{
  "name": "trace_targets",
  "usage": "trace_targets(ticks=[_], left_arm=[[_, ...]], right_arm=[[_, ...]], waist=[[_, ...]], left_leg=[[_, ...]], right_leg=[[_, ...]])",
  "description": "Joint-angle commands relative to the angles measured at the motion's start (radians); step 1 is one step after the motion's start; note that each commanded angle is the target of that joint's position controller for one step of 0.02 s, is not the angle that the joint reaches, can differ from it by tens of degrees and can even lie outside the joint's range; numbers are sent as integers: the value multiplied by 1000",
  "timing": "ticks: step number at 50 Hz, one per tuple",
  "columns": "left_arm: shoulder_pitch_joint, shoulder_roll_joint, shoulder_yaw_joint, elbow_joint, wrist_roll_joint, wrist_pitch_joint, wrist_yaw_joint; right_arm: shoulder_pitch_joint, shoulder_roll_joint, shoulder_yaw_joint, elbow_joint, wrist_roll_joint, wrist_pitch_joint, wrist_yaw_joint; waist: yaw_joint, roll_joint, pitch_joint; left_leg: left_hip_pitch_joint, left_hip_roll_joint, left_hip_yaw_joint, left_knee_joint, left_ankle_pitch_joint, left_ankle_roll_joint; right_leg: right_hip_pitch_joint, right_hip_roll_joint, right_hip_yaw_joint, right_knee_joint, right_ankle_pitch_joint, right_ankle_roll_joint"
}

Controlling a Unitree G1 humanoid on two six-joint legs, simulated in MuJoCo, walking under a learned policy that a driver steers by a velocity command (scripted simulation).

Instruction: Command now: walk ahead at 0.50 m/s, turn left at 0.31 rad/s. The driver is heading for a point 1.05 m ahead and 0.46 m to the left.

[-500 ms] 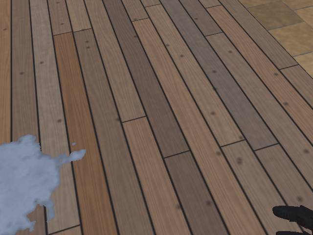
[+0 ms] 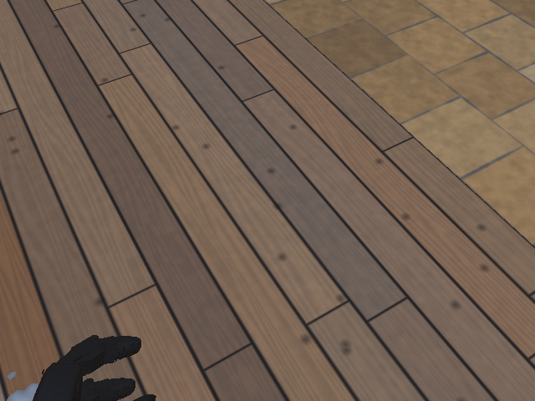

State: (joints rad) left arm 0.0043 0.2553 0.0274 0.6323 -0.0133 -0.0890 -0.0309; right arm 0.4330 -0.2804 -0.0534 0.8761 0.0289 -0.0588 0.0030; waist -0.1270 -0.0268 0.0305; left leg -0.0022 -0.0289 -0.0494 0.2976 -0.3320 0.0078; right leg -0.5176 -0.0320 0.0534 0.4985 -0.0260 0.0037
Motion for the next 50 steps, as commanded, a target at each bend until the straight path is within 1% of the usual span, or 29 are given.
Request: trace_targets(ticks=[1, 2, 3, 4, 5, 7, 8, 11, 15, 18, 21, 23, 25, 26, 27, 28, 29, 30, 31, 32, 33, 34, 37, 40, 42, 44, 47, 49, 50], left_arm=[[149, 165, 70, -20, 4, -23, 11], [312, 223, 89, 1, 23, -22, 23], [403, 307, 109, 22, 33, -6, 26], [416, 231, 91, 31, 25, 0, 22], [359, 176, 73, 33, 15, 1, 22], [247, 111, 52, 38, 17, -2, 18], [212, 93, 48, 44, 24, -8, 16], [178, 107, 60, 69, 23, -27, 19], [193, 148, 75, 104, 25, -29, 29], [225, 181, 83, 124, 17, -20, 37], [270, 208, 93, 151, 1, -4, 38], [286, 226, 100, 163, -9, 11, 38], [279, 258, 108, 163, -17, 26, 44], [267, 263, 108, 160, -21, 36, 46], [276, 238, 96, 155, -16, 38, 51], [322, 141, 64, 120, 26, 29, 49], [339, 88, 36, 75, 25, -6, 39], [218, 189, 59, 59, -14, -33, 26], [171, 189, 56, 40, -30, -48, 22], [173, 174, 54, 53, -10, -54, 30], [183, 185, 62, 62, 13, -48, 37], [200, 185, 65, 67, 19, -36, 34], [193, 146, 57, 60, 30, -10, 35], [76, 109, 40, 28, 30, -7, 32], [4, 96, 32, 12, 22, -13, 23], [-46, 107, 33, -5, 10, -20, 14], [-52, 146, 47, -13, 5, -31, 3], [3, 166, 59, -3, 2, -40, 3], [81, 179, 70, 19, 5, -44, 7]], right_arm=[[-50, -172, -37, -61, -2, -3, -11], [-72, -119, -16, -89, -19, -7, -9], [46, -13, 16, -116, -17, -20, -10], [39, -85, 0, -107, 7, -27, -10], [-37, -150, -22, -121, 20, -26, -10], [-110, -135, -26, -134, 3, -13, -11], [-106, -119, -29, -135, 0, -1, -9], [-117, -68, -23, -151, -1, 28, -4], [-203, -53, -15, -189, -7, 30, 11], [-309, -42, -5, -223, -7, 23, 33], [-393, -52, -5, -266, -6, 25, 48], [-418, -68, -10, -291, -8, 28, 56], [-365, -103, -29, -296, -12, 34, 57], [-250, -137, -52, -271, -9, 37, 54], [-77, -200, -88, -223, -5, 43, 40], [12, -308, -116, -205, 2, 52, 16], [-32, -344, -108, -249, -1, 34, 25], [-35, -247, -81, -250, -7, 18, 34], [-63, -210, -70, -243, -11, 6, 33], [-128, -185, -62, -247, -10, 2, 31], [-182, -152, -52, -260, -17, 1, 27], [-210, -140, -46, -276, -28, 1, 22], [-203, -159, -52, -269, -23, -6, 6], [-163, -179, -59, -249, -14, -2, -11], [-136, -183, -61, -237, -10, 4, -17], [-99, -190, -64, -220, -6, 8, -19], [-75, -176, -63, -206, -2, 15, -23], [-88, -174, -65, -207, -5, 22, -24], [-98, -152, -58, -212, -7, 24, -23]], waist=[[173, 114, -87], [253, 57, -221], [223, -208, -379], [238, -222, -377], [233, -147, -223], [182, -87, -85], [152, -102, -53], [117, -73, -14], [130, -31, 9], [169, -11, 35], [193, -6, 61], [188, -13, 61], [140, -47, -1], [69, -44, -67], [-14, -14, -158], [2, 196, -236], [64, 295, -393], [0, 150, -340], [18, 131, -213], [67, 47, -141], [104, 57, -104], [131, 77, -92], [145, 67, -74], [106, 80, -35], [76, 99, -23], [56, 107, -15], [66, 124, -17], [101, 156, -26], [143, 157, -55]], left_leg=[[-130, 190, -148, 136, 494, 114], [-275, 132, -109, 391, 364, 76], [-612, 0, 1, 740, -108, 10], [-732, 25, -75, 904, -254, 5], [-789, 69, -81, 955, -176, 8], [-746, 128, -52, 908, -42, 0], [-699, 153, -58, 878, -1, -4], [-660, 170, -50, 829, 71, -21], [-679, 169, -40, 629, 258, -27], [-644, 151, 15, 468, 361, -10], [-659, 140, 44, 379, 332, 18], [-651, 117, 76, 346, 254, 48], [-527, 48, 138, 340, 148, 89], [-371, -1, 167, 307, 146, 118], [-99, -35, 146, 267, 191, 156], [215, 186, -228, 237, 175, 258], [397, 370, -787, 47, -34, 435], [370, 356, -720, -16, -59, 375], [250, 320, -574, -14, -3, 337], [103, 273, -464, -10, 100, 300], [-12, 240, -384, -20, 217, 282], [-85, 219, -350, -42, 280, 280], [-194, 189, -269, -73, 412, 294], [-241, 138, -205, -74, 361, 251], [-266, 117, -196, -65, 284, 223], [-258, 133, -233, -51, 232, 212], [-176, 167, -320, 30, 188, 195], [-150, 176, -366, 93, 213, 177], [-162, 144, -357, 158, 243, 154]], right_leg=[[352, 20, -26, -61, -24, -51], [613, -121, 97, -21, -32, -111], [938, -375, 477, -68, -167, -245], [896, -392, 646, -163, -346, -273], [776, -355, 509, -190, -374, -235], [556, -273, 299, -249, -232, -200], [475, -246, 223, -284, -172, -189], [379, -238, 88, -354, -36, -200], [399, -223, -58, -377, 60, -195], [421, -219, -143, -380, 74, -176], [511, -247, -181, -357, 88, -157], [578, -263, -206, -299, 198, -138], [609, -258, -242, -146, 533, -115], [583, -236, -271, 22, 652, -95], [451, -194, -293, 259, 589, -57], [96, -103, -298, 618, -9, 3], [-186, 80, -72, 868, -589, 35], [-293, 21, 45, 899, -526, 15], [-320, -17, 28, 842, -440, -8], [-265, -60, 28, 751, -368, -10], [-193, -85, 31, 669, -323, -4], [-133, -95, 35, 641, -292, 3], [-89, -77, 8, 519, -223, 48], [-73, -41, 1, 286, -25, 72], [-17, -6, -4, 145, 84, 74], [22, 15, 3, 77, 124, 69], [46, 20, 38, 7, 62, 43], [115, 24, 30, -13, -29, 12], [224, 27, 11, -51, -35, -12]])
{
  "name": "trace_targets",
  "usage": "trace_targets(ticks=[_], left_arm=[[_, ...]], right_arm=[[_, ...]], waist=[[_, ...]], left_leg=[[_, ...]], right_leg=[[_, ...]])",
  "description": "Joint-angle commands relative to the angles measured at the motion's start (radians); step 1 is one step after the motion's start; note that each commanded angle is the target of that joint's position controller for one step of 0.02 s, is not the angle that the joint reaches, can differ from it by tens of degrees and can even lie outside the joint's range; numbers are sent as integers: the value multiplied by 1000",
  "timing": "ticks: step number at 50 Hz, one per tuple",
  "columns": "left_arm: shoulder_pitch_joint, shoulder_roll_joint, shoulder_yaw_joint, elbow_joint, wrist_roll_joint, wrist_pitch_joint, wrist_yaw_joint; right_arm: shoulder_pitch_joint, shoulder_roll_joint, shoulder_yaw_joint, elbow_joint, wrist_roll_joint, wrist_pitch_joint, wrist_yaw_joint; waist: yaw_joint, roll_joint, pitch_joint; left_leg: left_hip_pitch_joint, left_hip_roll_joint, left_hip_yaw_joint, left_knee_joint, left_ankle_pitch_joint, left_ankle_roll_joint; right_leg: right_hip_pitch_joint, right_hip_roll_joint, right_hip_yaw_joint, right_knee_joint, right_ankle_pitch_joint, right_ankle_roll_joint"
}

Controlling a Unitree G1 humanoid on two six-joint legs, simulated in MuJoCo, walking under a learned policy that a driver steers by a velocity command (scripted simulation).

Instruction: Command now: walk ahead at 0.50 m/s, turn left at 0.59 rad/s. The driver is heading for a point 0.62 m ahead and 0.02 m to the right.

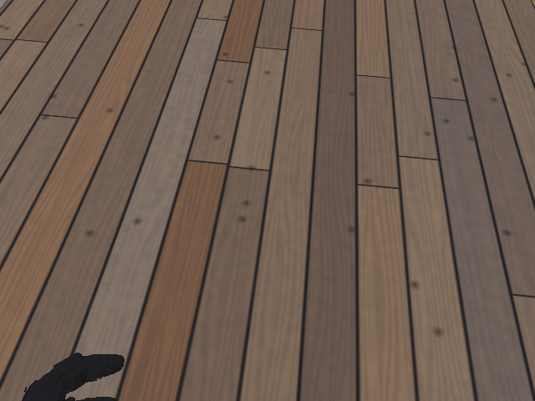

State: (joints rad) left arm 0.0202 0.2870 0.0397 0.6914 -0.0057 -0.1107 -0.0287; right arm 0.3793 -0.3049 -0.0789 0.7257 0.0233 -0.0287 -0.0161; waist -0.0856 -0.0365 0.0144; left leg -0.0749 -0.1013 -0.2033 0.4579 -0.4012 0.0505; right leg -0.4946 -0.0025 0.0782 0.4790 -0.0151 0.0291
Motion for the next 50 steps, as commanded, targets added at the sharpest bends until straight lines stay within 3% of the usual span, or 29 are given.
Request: trace_targets(ticks=[1, 2, 3, 4, 5, 6, 8, 10, 12, 15, 18, 22, 24, 25, 26, 27, 28, 29, 30, 31, 32, 34, 38, 41, 44, 47, 48, 49, 50], left_arm=[[179, 183, 72, -24, 13, -27, 12], [306, 263, 91, -12, 33, -24, 20], [356, 257, 94, 19, 15, -10, 9], [302, 169, 70, 0, 3, -6, 9], [256, 133, 59, -6, 5, 4, 14], [212, 111, 49, -5, 12, 9, 16], [178, 85, 40, 8, 19, 7, 21], [197, 89, 43, 31, 14, -4, 19], [217, 114, 51, 56, 12, -11, 16], [222, 135, 54, 77, 3, -4, 14], [268, 160, 56, 106, -11, 8, 18], [342, 190, 61, 155, -25, 33, 19], [343, 206, 63, 170, -32, 46, 22], [329, 209, 60, 174, -36, 52, 24], [329, 188, 48, 173, -30, 52, 27], [328, 117, 19, 138, 6, 44, 26], [439, 21, -10, 128, -4, 26, 18], [353, 145, 24, 140, -34, 17, 15], [276, 166, 35, 107, -50, 14, 13], [249, 147, 33, 108, -41, 17, 18], [250, 137, 38, 112, -27, 26, 21], [303, 94, 35, 132, -29, 54, 23], [236, 60, 33, 102, -19, 79, 28], [154, 23, 16, 72, 3, 64, 12], [74, 16, 6, 40, 10, 57, -9], [80, 64, 19, 29, 14, 55, -19], [127, 86, 30, 42, 19, 53, -19], [209, 117, 47, 69, 22, 49, -14], [265, 193, 68, 79, 25, 50, 0]], right_arm=[[-44, -76, -13, -71, -8, -8, 0], [46, -11, 7, -94, -3, -13, 0], [97, -42, 11, -113, 16, -19, -2], [39, -135, -12, -94, 22, -16, -3], [-45, -157, -19, -106, 11, -9, -2], [-83, -145, -20, -114, 0, -6, -1], [-88, -110, -21, -119, 3, 3, 9], [-93, -63, -11, -123, 3, 8, 12], [-125, -41, -1, -134, -3, 6, 11], [-192, -27, 11, -144, -9, -8, 23], [-303, -6, 26, -167, -10, -27, 43], [-394, -26, 24, -203, -2, -34, 59], [-359, -57, 10, -200, -8, -36, 60], [-254, -85, -8, -172, -13, -38, 56], [-98, -136, -35, -123, -17, -36, 46], [88, -225, -59, -92, -30, -28, 26], [75, -260, -55, -93, -35, -26, 27], [54, -161, -33, -98, -31, -30, 28], [-5, -130, -20, -90, -24, -36, 29], [-65, -99, -10, -84, -23, -42, 32], [-115, -69, -4, -81, -26, -50, 35], [-159, -47, -4, -67, -35, -71, 36], [-163, -64, -15, -20, -46, -89, 24], [-171, -90, -18, 2, -40, -78, 10], [-111, -118, -23, 46, -24, -62, 1], [-115, -144, -31, 78, -3, -42, -4], [-130, -149, -33, 84, 2, -34, -8], [-131, -139, -30, 89, 2, -28, -10], [-75, -112, -19, 90, -20, -29, -11]], waist=[[156, 127, -140], [156, -80, -296], [140, -304, -336], [158, -163, -199], [161, -91, -103], [142, -51, -42], [108, -83, 0], [104, -70, 3], [104, -41, 12], [114, -24, 19], [154, -18, 43], [166, -34, 65], [122, -56, 33], [50, -55, -30], [-27, -42, -130], [-88, 103, -295], [-4, 321, -428], [-50, 185, -343], [-30, 174, -190], [6, 123, -122], [38, 133, -68], [86, 147, -47], [100, 96, 29], [90, 88, 46], [56, 84, 22], [83, 115, -7], [117, 115, -35], [158, 94, -84], [162, 2, -161]], left_leg=[[-146, 161, -151, 183, 301, 77], [-415, 36, -19, 517, 49, 5], [-652, 30, 31, 746, -212, -23], [-725, 90, 9, 835, -132, -32], [-724, 123, 49, 844, -53, -35], [-693, 153, 63, 806, 9, -39], [-619, 201, 73, 738, 76, -40], [-602, 203, 86, 690, 106, -44], [-628, 199, 80, 600, 155, -52], [-621, 197, 107, 409, 296, -54], [-558, 185, 179, 234, 401, -49], [-541, 162, 204, 120, 337, -16], [-433, 127, 229, 72, 273, 16], [-265, 98, 251, 25, 300, 41], [-12, 101, 241, 25, 339, 67], [317, 333, -11, 75, 396, 132], [512, 534, -444, -58, 194, 265], [420, 504, -413, -116, 99, 226], [292, 467, -252, -143, 139, 189], [170, 423, -150, -177, 205, 168], [75, 386, -64, -216, 255, 156], [-33, 361, 36, -284, 321, 150], [-78, 353, 191, -326, 522, 151], [-114, 297, 322, -300, 714, 126], [-43, 323, 327, -260, 784, 122], [60, 359, 303, -153, 834, 97], [74, 349, 305, -79, 875, 77], [65, 307, 325, 47, 884, 46], [-19, 235, 361, 224, 714, -13]], right_leg=[[404, -85, 48, -22, -69, -86], [758, -307, 364, -46, -200, -201], [850, -429, 732, -164, -495, -287], [742, -397, 654, -204, -624, -252], [625, -358, 494, -206, -531, -214], [514, -313, 373, -225, -398, -201], [397, -256, 215, -270, -244, -186], [366, -242, 139, -306, -155, -208], [378, -250, 90, -330, -71, -234], [408, -231, -3, -341, 34, -233], [413, -215, -69, -344, 59, -216], [523, -269, -65, -307, 135, -202], [555, -275, -70, -219, 347, -183], [529, -249, -97, -95, 493, -162], [425, -201, -125, 89, 488, -131], [178, -135, -153, 431, 106, -88], [-127, 22, -56, 719, -575, -47], [-215, -24, 46, 806, -565, -53], [-265, -64, 22, 797, -471, -60], [-234, -103, 8, 754, -385, -54], [-198, -126, 9, 707, -322, -45], [-105, -146, 15, 688, -250, -28], [-168, -136, 36, 566, -130, -1], [-72, -95, -33, 297, 28, -3], [-14, -62, -71, 155, 99, -18], [12, -39, -68, 87, 8, -65], [77, -17, -84, 48, 7, -82], [204, 15, -103, -15, 88, -105], [384, -57, -26, -4, 514, -135]])
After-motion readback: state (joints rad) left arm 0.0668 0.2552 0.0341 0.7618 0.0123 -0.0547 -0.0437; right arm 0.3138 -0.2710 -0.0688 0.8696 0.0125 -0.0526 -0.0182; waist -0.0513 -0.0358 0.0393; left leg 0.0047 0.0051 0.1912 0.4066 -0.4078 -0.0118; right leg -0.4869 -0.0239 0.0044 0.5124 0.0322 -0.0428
